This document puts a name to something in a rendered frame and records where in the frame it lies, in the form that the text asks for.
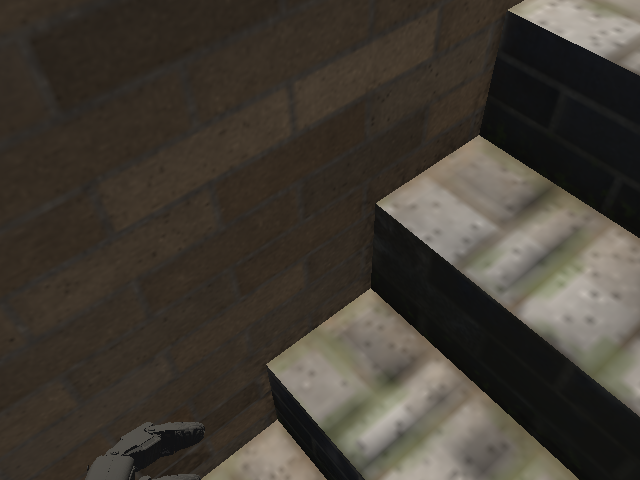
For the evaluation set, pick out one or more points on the left robot hand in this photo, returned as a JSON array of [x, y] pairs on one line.
[[144, 445]]

